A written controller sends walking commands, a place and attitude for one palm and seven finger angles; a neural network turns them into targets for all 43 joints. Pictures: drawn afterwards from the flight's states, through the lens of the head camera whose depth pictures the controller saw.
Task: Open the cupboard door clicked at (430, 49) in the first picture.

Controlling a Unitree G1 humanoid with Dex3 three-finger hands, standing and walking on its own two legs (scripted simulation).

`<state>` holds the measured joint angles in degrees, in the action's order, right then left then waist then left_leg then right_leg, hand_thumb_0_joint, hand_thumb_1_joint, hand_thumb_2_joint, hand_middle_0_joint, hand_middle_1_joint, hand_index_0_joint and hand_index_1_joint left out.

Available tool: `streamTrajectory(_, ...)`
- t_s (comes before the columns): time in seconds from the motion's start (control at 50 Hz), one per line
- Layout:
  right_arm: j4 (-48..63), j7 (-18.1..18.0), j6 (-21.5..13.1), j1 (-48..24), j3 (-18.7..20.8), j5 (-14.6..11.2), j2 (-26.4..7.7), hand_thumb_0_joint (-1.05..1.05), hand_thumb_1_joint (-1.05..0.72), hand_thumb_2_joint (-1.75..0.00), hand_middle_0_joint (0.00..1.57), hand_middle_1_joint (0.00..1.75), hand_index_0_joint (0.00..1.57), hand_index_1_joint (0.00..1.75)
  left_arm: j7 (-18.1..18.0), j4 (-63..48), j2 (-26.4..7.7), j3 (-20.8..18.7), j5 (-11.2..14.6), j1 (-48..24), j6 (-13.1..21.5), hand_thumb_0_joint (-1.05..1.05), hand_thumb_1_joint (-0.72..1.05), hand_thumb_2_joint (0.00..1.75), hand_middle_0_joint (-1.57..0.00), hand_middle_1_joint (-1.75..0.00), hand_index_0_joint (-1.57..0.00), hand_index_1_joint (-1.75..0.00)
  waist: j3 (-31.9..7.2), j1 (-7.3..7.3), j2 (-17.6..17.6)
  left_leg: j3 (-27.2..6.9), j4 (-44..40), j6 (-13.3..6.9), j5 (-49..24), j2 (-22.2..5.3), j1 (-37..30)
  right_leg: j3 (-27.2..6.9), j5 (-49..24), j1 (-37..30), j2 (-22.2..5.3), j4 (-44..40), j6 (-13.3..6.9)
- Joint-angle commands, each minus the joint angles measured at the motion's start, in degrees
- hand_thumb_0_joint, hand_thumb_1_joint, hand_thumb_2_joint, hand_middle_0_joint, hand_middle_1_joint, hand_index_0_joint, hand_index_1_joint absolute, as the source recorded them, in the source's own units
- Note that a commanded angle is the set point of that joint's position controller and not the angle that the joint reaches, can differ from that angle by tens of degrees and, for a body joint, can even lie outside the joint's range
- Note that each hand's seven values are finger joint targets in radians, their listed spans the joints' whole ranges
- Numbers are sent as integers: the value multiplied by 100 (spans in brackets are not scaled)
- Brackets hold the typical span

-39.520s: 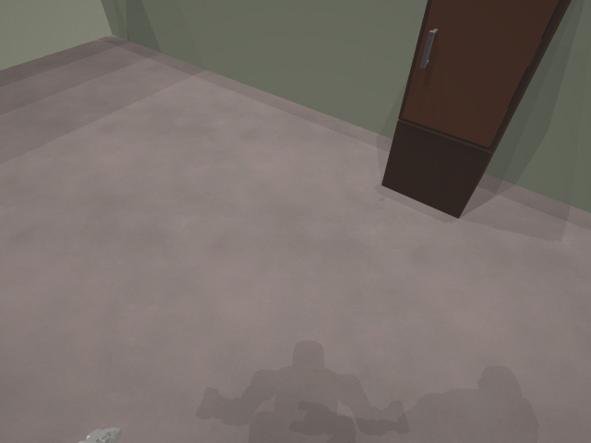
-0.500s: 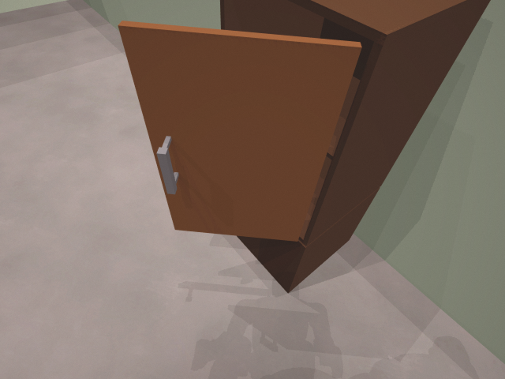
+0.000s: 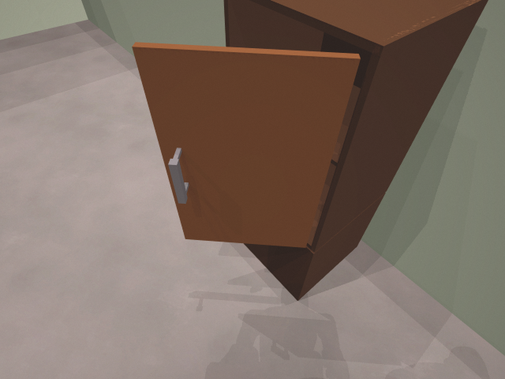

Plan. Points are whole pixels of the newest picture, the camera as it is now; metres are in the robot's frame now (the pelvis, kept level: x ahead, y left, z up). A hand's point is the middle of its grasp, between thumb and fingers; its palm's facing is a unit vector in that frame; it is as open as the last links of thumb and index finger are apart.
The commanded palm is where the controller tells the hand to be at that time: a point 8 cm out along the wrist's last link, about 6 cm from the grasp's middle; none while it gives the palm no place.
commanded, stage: come to a stop and stand still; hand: left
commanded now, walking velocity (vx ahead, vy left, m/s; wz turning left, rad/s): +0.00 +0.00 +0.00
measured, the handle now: (180, 176) +0.53 +0.20 -0.03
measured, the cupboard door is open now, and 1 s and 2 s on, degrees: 46 46 46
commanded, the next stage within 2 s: look again from close up in 0.02 s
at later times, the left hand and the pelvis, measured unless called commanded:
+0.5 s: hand out of the picture +0.03 +0.17 -0.17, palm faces +0.01 -0.98 -0.22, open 7.4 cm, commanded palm none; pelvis +0.01 -0.01 +0.00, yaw -1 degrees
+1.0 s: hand (158, 303) +0.23 +0.17 +0.00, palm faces +0.15 -0.99 -0.03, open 7.9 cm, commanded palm +0.13 +0.23 -0.06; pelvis +0.00 -0.02 -0.03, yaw +1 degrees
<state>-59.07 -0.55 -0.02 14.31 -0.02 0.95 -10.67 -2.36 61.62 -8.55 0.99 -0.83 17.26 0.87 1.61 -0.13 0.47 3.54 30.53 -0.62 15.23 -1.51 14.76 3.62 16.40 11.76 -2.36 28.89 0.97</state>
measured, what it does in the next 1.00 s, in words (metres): stands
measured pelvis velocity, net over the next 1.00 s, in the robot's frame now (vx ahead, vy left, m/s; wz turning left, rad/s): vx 0.00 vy -0.02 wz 0.01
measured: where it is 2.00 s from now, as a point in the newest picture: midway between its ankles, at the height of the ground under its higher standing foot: outside the picture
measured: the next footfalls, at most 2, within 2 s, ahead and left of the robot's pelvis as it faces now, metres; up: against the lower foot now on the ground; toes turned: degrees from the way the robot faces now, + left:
none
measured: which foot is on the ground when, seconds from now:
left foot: down 0.00-1.00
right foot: down 0.00-1.00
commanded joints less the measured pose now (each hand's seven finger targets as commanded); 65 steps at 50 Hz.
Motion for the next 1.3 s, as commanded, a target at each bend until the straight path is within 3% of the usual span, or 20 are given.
streamTrajectory(0.0, 408, -7, -178, 259, 68, -11, -507, 0, -90, -90, 20, 30, 20, 30, 0, -338, -785, -140, -12, 212, 94, 0, 90, 90, -20, -30, -20, -30, -145, 41, 543, -668, -698, -175, -476, -471, 61, -382, -44, 110, -281, -326, -324)
streamTrajectory(0.14, 275, -31, -167, 362, 49, -22, -519, 0, -90, -90, 20, 30, 20, 30, 22, -263, -715, -110, 2, 133, 47, 0, 90, 90, -20, -30, -20, -30, 374, 18, -265, -567, -904, -172, -289, -403, 91, -456, -6, 300, -341, -506, -264)
streamTrajectory(0.68, -287, -100, -182, 235, 36, -31, -410, 0, -90, -90, 20, 30, 20, 30, 30, -20, -788, -171, -1, 103, 67, 0, 90, 90, -20, -30, -20, -30, 117, -19, -42, -349, -859, -80, -1107, -434, -477, -488, -1143, -22, -442, -679, -257)
streamTrajectory(0.7, 102, -63, -193, -206, 90, -89, -576, 0, -90, -90, 20, 30, 20, 30, -195, 162, -780, -169, -43, 610, 134, 0, 90, 90, -20, -30, -20, -30, 300, -185, -426, -237, 363, 88, -1217, -516, -7, -924, -3220, 35, -782, -763, -146)
streamTrajectory(0.72, 1945, -316, -1042, 39, 213, -354, -1473, 0, -90, -90, 20, 30, 20, 30, -141, -8757, -2140, -985, 1160, -3769, 1416, 0, 88, 89, -20, -32, -20, -32, -2701, 535, 834, -235, -442, -106, -1944, 124, -1584, -267, -2827, -556, -173, -76, -294)
streamTrajectory(0.74, 1664, -522, -1541, -460, 43, -297, -883, 0, -90, -90, 20, 30, 20, 30, -343, -7121, -1645, -894, 666, -1005, 1087, 0, 85, 88, -20, -33, -20, -33, -2494, -109, 1617, -132, -521, -177, -2828, -61, -1987, -144, -1683, -251, 105, 200, -359)
streamTrajectory(0.76, 1305, -547, -1653, -439, 141, -354, -934, 0, -90, -90, 20, 30, 20, 30, -611, -6483, -1295, -695, 769, -831, 791, 0, 83, 87, -21, -34, -21, -34, -1954, 86, 1328, -190, -377, 0, -2291, -102, -1316, 94, -910, 51, 92, 132, -279)
streamTrajectory(0.78, 1276, -479, -1622, -234, 190, -425, -715, 0, -90, -90, 20, 30, 20, 30, -533, -5321, 189, 80, 856, 781, 246, 0, 81, 86, -21, -36, -21, -36, -1120, 204, 687, -261, -430, -62, -1989, -172, -910, 179, -812, 464, 121, 46, -206)
streamTrajectory(0.8, 1760, -462, -1677, -391, 194, -460, -949, 0, -90, -90, 20, 30, 20, 30, -376, -6415, 73, 72, 1103, -231, 408, 0, 78, 85, -21, -37, -21, -37, -386, 246, 398, -389, -360, -40, -1399, -82, -400, 249, -848, 633, 89, 34, -158)
streamTrajectory(0.82, 1854, -484, -1746, -391, 323, -383, -1089, 0, -90, -90, 20, 30, 20, 30, -271, -6358, -359, -357, 1057, -268, 695, 0, 76, 84, -21, -39, -21, -39, -364, 377, -50, -385, -128, -53, -1005, -22, -201, 280, -604, 979, 127, 30, -146)
streamTrajectory(0.84, 1956, -481, -1787, -396, 357, -278, -1102, 0, -90, -90, 20, 30, 20, 30, -142, -5979, -313, -405, 1017, -103, 1017, 0, 74, 83, -21, -40, -21, -40, -45, 413, -604, -386, 136, -68, -697, 66, 225, 327, -355, 1450, 166, 118, -110)
streamTrajectory(0.88, 2220, -376, -1745, -426, 421, -189, -1046, 0, -90, -90, 20, 30, 20, 30, 271, -4699, -62, -680, 1070, 853, 1586, 0, 69, 81, -22, -43, -22, -43, 144, 139, -1548, -386, 642, 24, -262, 147, 1173, 361, 149, 2102, 205, 571, -104)
streamTrajectory(0.92, 2517, -238, -1759, -681, 533, -139, -1008, 0, -90, -90, 20, 30, 20, 30, 930, -4442, -165, -1076, 1298, 1736, 2393, 0, 64, 79, -22, -47, -22, -47, -297, -281, -1825, -292, 1178, 90, -129, 211, 1966, 210, 130, 2252, 203, 1190, -134)
streamTrajectory(0.94, 2680, -166, -1756, -769, 574, -136, -1013, 0, -90, -90, 20, 30, 20, 30, 1295, -4473, -272, -1215, 1397, 1937, 2767, 0, 62, 78, -22, -48, -22, -48, -562, -381, -1760, -239, 1423, 117, -190, 255, 2233, 123, -173, 2159, 182, 1469, -144)
streamTrajectory(0.96, 2834, -68, -1726, -763, 626, -194, -1032, 0, -90, -90, 20, 30, 20, 30, 1689, -4209, -617, -1601, 1457, 2068, 3053, 0, 60, 77, -22, -50, -22, -50, -752, -529, -1214, -201, 1646, 168, -382, 308, 2334, -17, -584, 1991, 129, 1746, -225)
streamTrajectory(1.02, 3252, 34, -1730, -881, 639, -247, -1060, 0, -90, -90, 20, 30, 20, 30, 2621, -4566, -1134, -1959, 1595, 1282, 3693, 0, 53, 74, -23, -54, -23, -54, -1568, -397, -382, -74, 2419, 134, -368, 356, 2842, -360, -952, 2208, 21, 2365, -226)
streamTrajectory(1.08, 3658, -63, -1676, -902, 624, -246, -1042, 0, -90, -90, 20, 30, 20, 30, 2710, -5900, -1501, -2236, 1916, 179, 3692, 0, 46, 71, -23, -58, -23, -58, -2235, -327, 232, -28, 2845, 35, 16, 337, 3039, -767, 27, 2471, 8, 2416, -157)
streamTrajectory(1.14, 3603, -185, -1730, -694, 536, -221, -925, 0, -90, -90, 20, 30, 20, 30, 2486, -7254, -1391, -2082, 2116, -673, 3943, 0, 39, 68, -24, -63, -24, -63, -2518, -24, 916, -199, 3144, -57, -52, 173, 2684, -715, 161, 2901, 129, 2550, -188)
streamTrajectory(1.2, 3354, -344, -1810, -493, 485, -192, -1001, 0, -90, -90, 20, 30, 20, 30, 2481, -7703, -1247, -1600, 2020, -974, 3976, 0, 32, 65, -24, -68, -24, -68, -2449, 307, 623, -384, 3370, -129, 26, 30, 2768, -620, 307, 3404, 257, 2705, -222)
streamTrajectory(1.28, 3223, -444, -1823, -424, 388, -293, -1153, 0, -90, -90, 20, 30, 20, 30, 2848, -6718, -1423, -1390, 1900, -1007, 3203, 0, 22, 61, -25, -74, -25, -74, -1804, 458, 390, -512, 3316, -133, 527, 4, 3277, -549, 902, 3678, 296, 2541, -201)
